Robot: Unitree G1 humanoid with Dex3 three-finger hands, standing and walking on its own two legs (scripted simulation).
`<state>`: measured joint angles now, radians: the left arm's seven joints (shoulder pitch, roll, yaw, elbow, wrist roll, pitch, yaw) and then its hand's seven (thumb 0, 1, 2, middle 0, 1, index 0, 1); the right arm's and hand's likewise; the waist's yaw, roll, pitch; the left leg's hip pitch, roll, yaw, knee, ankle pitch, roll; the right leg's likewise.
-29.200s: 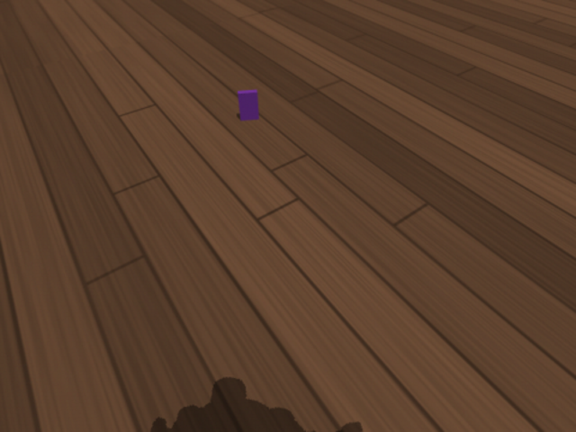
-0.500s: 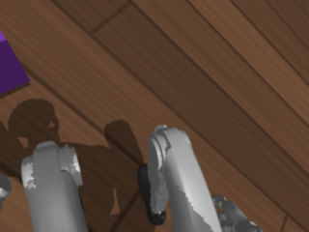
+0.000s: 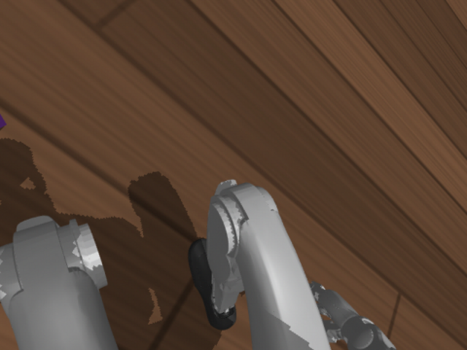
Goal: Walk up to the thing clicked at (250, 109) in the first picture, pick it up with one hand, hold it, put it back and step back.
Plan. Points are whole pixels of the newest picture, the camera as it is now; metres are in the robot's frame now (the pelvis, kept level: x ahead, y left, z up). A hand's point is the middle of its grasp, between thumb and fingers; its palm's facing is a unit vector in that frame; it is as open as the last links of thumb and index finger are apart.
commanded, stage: lower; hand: left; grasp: from the side
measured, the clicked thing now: out of the picture +0.48 +0.32 -0.16
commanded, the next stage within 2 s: loosen in 1.00 s
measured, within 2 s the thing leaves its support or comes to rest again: rests again in 1.98 s
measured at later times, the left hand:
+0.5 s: hand out of the picture +0.48 +0.35 -0.15, palm faces +0.49 -0.87 -0.02, open 8.2 cm
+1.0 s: hand out of the picture +0.48 +0.35 -0.16, palm faces +0.50 -0.87 -0.01, open 8.2 cm
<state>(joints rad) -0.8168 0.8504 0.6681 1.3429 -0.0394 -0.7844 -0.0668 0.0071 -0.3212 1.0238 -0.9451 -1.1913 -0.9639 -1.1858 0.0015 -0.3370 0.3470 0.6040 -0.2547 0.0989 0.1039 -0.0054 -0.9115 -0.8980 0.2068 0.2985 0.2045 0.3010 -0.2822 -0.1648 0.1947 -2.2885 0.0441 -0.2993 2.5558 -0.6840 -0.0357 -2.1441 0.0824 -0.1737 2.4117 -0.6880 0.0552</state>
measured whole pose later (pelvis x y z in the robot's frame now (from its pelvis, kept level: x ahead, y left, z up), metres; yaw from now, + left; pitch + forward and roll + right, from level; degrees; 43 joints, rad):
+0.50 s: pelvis +0.00 +0.01 -0.01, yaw -2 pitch +19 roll -15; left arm -0.82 0.97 0.67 1.44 -0.06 -0.88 -0.05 0.01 -0.31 1.02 -0.94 -1.19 -0.96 -1.19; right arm -0.08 -0.36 0.47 0.56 -0.31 0.10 0.09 -0.01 -0.91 -0.90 0.21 0.30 0.21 0.30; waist -0.30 -0.23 0.27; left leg -2.26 0.05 -0.36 2.61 -0.71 -0.04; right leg -2.10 0.11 -0.22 2.41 -0.69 0.07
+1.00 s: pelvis -0.01 +0.01 -0.01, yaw -4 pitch +16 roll -17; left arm -0.81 1.01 0.64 1.49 -0.07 -0.92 -0.02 0.00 -0.31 1.01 -0.94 -1.19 -0.95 -1.19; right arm -0.13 -0.36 0.52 0.53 -0.33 0.11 0.09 -0.01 -0.90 -0.89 0.21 0.30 0.21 0.30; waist -0.29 -0.26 0.29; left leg -2.25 0.05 -0.38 2.62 -0.71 -0.01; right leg -2.07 0.12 -0.23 2.40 -0.67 0.08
